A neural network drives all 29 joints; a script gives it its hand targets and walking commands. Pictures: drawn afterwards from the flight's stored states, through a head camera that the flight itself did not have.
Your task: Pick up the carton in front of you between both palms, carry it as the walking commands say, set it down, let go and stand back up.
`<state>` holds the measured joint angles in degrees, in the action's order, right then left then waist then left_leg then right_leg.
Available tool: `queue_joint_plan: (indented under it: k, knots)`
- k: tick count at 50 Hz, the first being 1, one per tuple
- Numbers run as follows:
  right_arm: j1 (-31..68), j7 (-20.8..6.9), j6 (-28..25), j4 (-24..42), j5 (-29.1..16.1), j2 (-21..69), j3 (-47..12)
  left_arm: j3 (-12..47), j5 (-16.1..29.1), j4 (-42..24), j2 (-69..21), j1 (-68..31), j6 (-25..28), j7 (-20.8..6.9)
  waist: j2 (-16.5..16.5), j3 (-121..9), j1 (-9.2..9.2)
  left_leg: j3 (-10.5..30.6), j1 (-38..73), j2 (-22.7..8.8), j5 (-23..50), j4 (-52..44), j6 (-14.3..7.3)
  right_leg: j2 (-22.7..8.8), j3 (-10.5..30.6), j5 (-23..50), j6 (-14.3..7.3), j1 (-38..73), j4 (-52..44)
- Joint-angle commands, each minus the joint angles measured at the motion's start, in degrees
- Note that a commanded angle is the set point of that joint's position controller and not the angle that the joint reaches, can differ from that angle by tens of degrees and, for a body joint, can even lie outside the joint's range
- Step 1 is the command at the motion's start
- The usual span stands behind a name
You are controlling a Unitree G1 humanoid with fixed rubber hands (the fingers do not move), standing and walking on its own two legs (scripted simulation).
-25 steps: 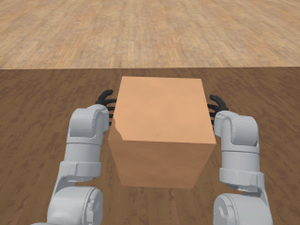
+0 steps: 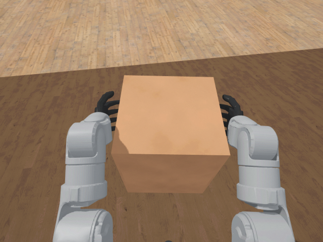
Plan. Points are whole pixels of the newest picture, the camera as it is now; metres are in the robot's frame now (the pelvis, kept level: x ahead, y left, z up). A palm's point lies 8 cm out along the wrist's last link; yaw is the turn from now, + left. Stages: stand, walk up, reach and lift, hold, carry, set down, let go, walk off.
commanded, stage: carry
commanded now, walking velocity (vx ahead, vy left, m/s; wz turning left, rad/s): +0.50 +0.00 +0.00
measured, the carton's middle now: (166, 139) +0.36 -0.03 +0.06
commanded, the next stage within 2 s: none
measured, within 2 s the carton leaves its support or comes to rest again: neither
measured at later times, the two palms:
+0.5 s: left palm (100, 65) +0.65 +0.17 +0.10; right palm (188, 62) +0.66 -0.13 +0.09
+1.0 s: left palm (117, 38) +0.95 +0.15 +0.04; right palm (182, 38) +0.93 -0.15 +0.04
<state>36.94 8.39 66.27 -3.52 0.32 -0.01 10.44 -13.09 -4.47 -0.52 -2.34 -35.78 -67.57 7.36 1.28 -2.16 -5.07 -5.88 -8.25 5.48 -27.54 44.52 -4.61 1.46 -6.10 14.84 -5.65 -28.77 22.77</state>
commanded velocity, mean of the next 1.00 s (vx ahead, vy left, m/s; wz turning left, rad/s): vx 0.50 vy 0.00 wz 0.00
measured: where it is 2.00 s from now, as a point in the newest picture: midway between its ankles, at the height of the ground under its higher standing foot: (152, 128)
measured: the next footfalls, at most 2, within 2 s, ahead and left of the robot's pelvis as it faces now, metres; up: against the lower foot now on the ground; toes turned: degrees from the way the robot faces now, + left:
left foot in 0.54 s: +0.48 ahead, +0.07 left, -0.05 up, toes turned +0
right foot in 1.08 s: +0.81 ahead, -0.03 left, -0.10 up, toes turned -2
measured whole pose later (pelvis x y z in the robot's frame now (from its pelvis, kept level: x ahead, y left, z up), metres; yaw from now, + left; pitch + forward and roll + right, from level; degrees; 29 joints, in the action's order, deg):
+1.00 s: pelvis +0.58 +0.03 -0.07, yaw -1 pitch +5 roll -1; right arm 35.3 8.1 65.1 -4.0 1.0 0.9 10.0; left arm -12.4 -3.8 -0.5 -1.7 -33.4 -66.5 7.5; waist 0.1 -1.5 -4.8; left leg -3.7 -9.6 5.8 -19.8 32.9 -6.4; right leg 0.3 -3.2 5.3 -3.7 -38.2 35.6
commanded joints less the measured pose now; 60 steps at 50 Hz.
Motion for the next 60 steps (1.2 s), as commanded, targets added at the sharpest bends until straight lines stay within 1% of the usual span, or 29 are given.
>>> queue_joint_plan:
  k: [1, 2, 3, 4, 6, 9, 15, 22, 24, 25, 26, 27, 28, 29, 30, 31, 33, 36, 39, 42, 49, 51, 53, 54, 55, 56, 57, 58, 60]
  knots:
    - [40.3, -15.5, 0.1, 2.6, -24.6, 58.7, -38.5, 33.7, 17.7, 1.9, -48.6, -32.4, -0.3, -11.7, 4.0, -28.5, 6.07, 2.4, -13.3, -6.0, 8.0, 22.8, 0.8, -14.2, 13.3, 31.7, -0.5, 38.1, 11.6]
    - [39.8, -15.2, 1.3, 0.1, -24.9, 59.8, -37.6, 32.7, 17.1, 4.4, -45.8, -33.9, -0.7, -11.8, 15.8, -34.3, 8.21, 6.8, -32.1, -0.2, -11.3, 38.7, 4.0, -25.6, 33.3, 29.7, -12.8, 55.7, 13.4]
    - [40.4, -14.9, 1.6, 1.1, -23.9, 58.6, -36.6, 33.2, 18.7, 6.0, -48.4, -31.7, -0.8, -12.2, 13.0, -37.8, 9.9, 8.7, -36.2, -2.6, -9.2, 42.7, 2.3, -25.8, 39.9, 0.4, -15.9, 55.1, 8.1]
    - [44.3, -14.7, 1.7, 2.3, -23.5, 59.8, -36.5, 34.3, 20.8, 4.3, -51.7, -34.8, -0.6, -12.8, 8.1, -33.0, 9.48, 8.7, -37.8, -4.5, -5.5, 39.5, 1.6, -20.6, 36.5, -11.4, -12.9, 48.0, 4.5]
    - [45.5, -14.0, 1.4, 3.0, -22.6, 62.5, -35.0, 37.2, 25.3, 0.5, -57.9, -43.6, -0.6, -14.1, 0.0, -26.4, 7.19, 8.6, -34.4, -6.6, 1.2, 29.5, 2.1, -17.6, 29.3, -10.3, -9.2, 34.8, 2.1]
    - [43.9, -12.6, 0.8, 3.9, -21.0, 64.5, -34.5, 39.2, 29.2, -2.1, -62.9, -47.7, 0.0, -14.9, 2.0, -25.9, 6.91, 6.6, -30.2, -7.4, 4.6, 21.1, 3.2, -14.9, 23.6, -5.1, -6.7, 28.7, 1.0]
    - [39.7, -10.5, -0.5, 6.3, -17.7, 62.8, -35.1, 40.5, 30.7, -4.3, -63.0, -45.4, 0.9, -15.4, 4.6, -27.3, 9.17, 4.2, -37.1, -7.5, 19.1, 10.1, 3.1, -12.0, 16.5, 16.4, -4.9, 37.4, 5.7]
    - [36.1, -10.9, 0.8, 4.3, -15.3, 57.4, -35.1, 40.7, 29.1, 0.4, -59.3, -39.3, 0.8, -15.5, 4.1, -22.9, 12.98, 0.3, -29.4, -3.0, 38.4, -15.8, 0.3, -7.0, 11.4, 9.8, -4.5, 38.6, 12.8]
    - [35.0, -11.7, 1.1, 1.3, -14.4, 56.1, -33.6, 40.2, 28.6, 3.9, -59.3, -38.5, 1.0, -15.8, 4.6, -21.8, 11.38, 0.5, -20.3, -3.5, 40.9, -20.5, -1.5, -7.3, 10.6, 6.8, -3.7, 33.6, 17.5]
    - [34.2, -12.1, 1.1, -0.8, -13.9, 55.6, -32.5, 40.0, 28.7, 5.7, -59.6, -38.8, 1.1, -16.0, 3.9, -22.4, 8.93, -0.5, -12.5, -3.1, 41.8, -22.9, -2.1, -6.6, 8.5, 8.2, -2.3, 29.9, 22.7]
    - [33.5, -12.4, 1.1, -2.4, -13.5, 54.9, -31.2, 39.8, 28.7, 7.3, -59.8, -39.4, 1.2, -16.2, 2.1, -24.0, 5.83, -0.7, -2.3, -4.3, 43.4, -23.6, -1.9, -5.2, 5.8, 3.7, -0.6, 24.2, 30.8]
    - [33.1, -12.9, 1.0, -3.9, -13.2, 53.8, -29.7, 39.0, 28.5, 8.7, -59.7, -39.8, 1.5, -16.4, -3.2, -25.9, 4.43, 6.4, 10.2, -11.8, 54.6, -16.8, -1.0, -3.2, 4.6, -16.4, 0.7, 11.8, 41.3]
    - [33.8, -13.1, 0.9, -6.5, -12.6, 53.3, -27.9, 38.1, 28.3, 10.5, -61.2, -41.0, 1.0, -16.4, -14.9, -31.2, 3.98, 25.6, 25.8, -25.9, 69.1, -8.3, -7.3, 2.4, 4.8, -49.1, 3.4, -4.0, 51.8]
    - [33.8, -13.3, 0.5, -7.5, -13.0, 53.4, -27.3, 37.2, 28.0, 10.7, -61.6, -42.0, 0.8, -16.1, -18.5, -34.9, 1.04, 39.9, 30.7, -30.8, 45.7, -12.0, -16.7, 3.9, 7.1, -52.7, 4.4, -15.6, 63.7]
    - [34.2, -13.9, 0.3, -7.7, -14.7, 56.8, -28.6, 37.2, 27.6, 9.9, -61.8, -43.5, 1.0, -15.7, -12.0, -31.6, 1.55, 40.4, 25.1, -26.8, 28.2, -16.7, -15.1, 1.2, 8.3, -48.9, 2.9, -18.5, 62.0]
    - [38.8, -14.5, -0.2, -4.4, -17.0, 59.8, -30.2, 37.1, 27.5, 8.3, -63.0, -45.4, 1.5, -15.3, -7.3, -27.3, 1.46, 36.2, 17.7, -23.3, 23.9, -18.7, -12.5, 0.0, 7.4, -45.3, 2.9, -17.9, 58.6]
    - [46.8, -15.2, -0.8, 1.0, -22.0, 65.2, -33.7, 36.2, 26.7, 5.4, -64.5, -46.0, 2.3, -14.0, -3.6, -24.5, 3.47, 30.9, 8.2, -21.2, 24.2, -20.8, -8.8, -2.6, 8.0, -40.2, 3.3, -14.4, 51.5]
    - [48.3, -15.3, -1.6, 5.2, -25.9, 68.0, -35.9, 36.3, 25.3, 3.1, -64.8, -42.6, 3.0, -12.2, -5.6, -25.3, 4.29, 25.2, 5.0, -18.8, 30.3, -21.4, -6.0, -3.6, 6.9, -36.0, 4.2, -11.7, 44.8]
    - [45.0, -15.4, -2.1, 6.2, -26.4, 68.0, -36.8, 37.0, 23.7, 1.7, -64.2, -38.7, 3.8, -11.0, -6.3, -27.1, 2.79, 21.0, 12.3, -18.0, 49.8, -18.0, -4.9, -3.8, 5.6, -29.9, 4.4, -17.3, 39.7]
    - [42.5, -15.5, -2.6, 7.2, -26.0, 67.0, -38.0, 38.6, 22.6, -0.3, -63.0, -37.0, 4.3, -10.4, -7.2, -27.7, 1.28, 17.1, 18.2, -16.1, 60.5, -15.5, -3.7, -3.2, 4.4, -23.1, 3.6, -20.2, 34.1]
    - [38.6, -15.3, -1.8, 8.4, -25.3, 60.9, -39.0, 40.1, 21.5, -3.6, -55.8, -36.1, 2.6, -10.1, -6.6, -23.0, -1.94, 11.1, 20.6, -10.2, 61.5, -10.8, -2.6, 2.4, -1.4, -5.6, 1.7, -11.2, 8.0]
    - [37.6, -15.3, -1.0, 6.0, -24.8, 59.3, -38.4, 38.7, 20.4, -1.5, -53.0, -34.5, 1.5, -10.4, -7.0, -22.5, -0.29, 9.2, 16.5, -9.9, 59.6, -6.0, -1.6, 3.0, -1.3, -0.2, 0.1, -1.5, 1.6]
    - [37.5, -15.5, -0.3, 3.0, -24.5, 58.5, -37.7, 36.6, 19.5, 1.0, -50.9, -33.6, 0.6, -11.0, -6.5, -24.6, 4.62, 5.7, 9.4, -9.7, 58.3, 6.1, 0.2, 1.8, -1.7, 2.7, -1.2, 14.3, -3.6]
    - [38.7, -15.6, -0.1, 1.7, -24.5, 58.2, -37.2, 35.2, 19.0, 2.4, -50.0, -33.3, 0.2, -11.4, -4.3, -25.3, 7.63, 4.3, -0.9, -8.4, 46.5, 15.1, 1.4, -2.7, 2.4, 6.2, -1.4, 25.8, -1.6]
    - [40.5, -15.7, 0.3, 0.4, -23.8, 57.8, -36.2, 33.6, 18.7, 4.2, -49.1, -33.5, -0.3, -11.7, 4.3, -27.3, 6.84, 2.6, -14.9, -5.0, 8.3, 24.2, 2.0, -13.6, 14.5, 30.5, -1.8, 37.8, 11.3]
    - [40.9, -15.3, 1.3, -2.0, -24.0, 58.9, -35.1, 32.3, 18.3, 6.5, -46.5, -35.7, -0.7, -11.9, 14.3, -32.5, 9.0, 6.7, -33.2, 0.8, -12.4, 40.1, 5.1, -25.3, 34.6, 29.3, -14.3, 54.5, 13.1]
    - [41.3, -14.9, 1.7, -1.3, -23.1, 58.0, -34.2, 32.9, 20.1, 8.2, -49.3, -33.9, -0.8, -12.3, 12.0, -35.5, 10.24, 9.3, -37.8, -2.0, -9.0, 44.2, 3.0, -25.4, 41.4, -1.8, -17.4, 53.3, 7.5]
    - [45.0, -14.5, 1.7, 0.2, -22.6, 58.9, -34.0, 33.9, 22.2, 6.6, -52.9, -37.2, -0.6, -12.9, 6.9, -31.3, 9.61, 8.9, -38.6, -4.0, -4.6, 40.5, 1.7, -20.1, 37.9, -14.9, -14.2, 45.4, 3.4]
    - [45.6, -13.7, 1.6, 0.8, -21.3, 61.3, -32.2, 36.7, 26.9, 3.1, -59.4, -46.2, -0.6, -14.2, -0.7, -24.7, 6.91, 8.8, -33.8, -6.2, 1.3, 30.1, 1.7, -17.2, 30.5, -17.6, -10.1, 30.8, 0.0]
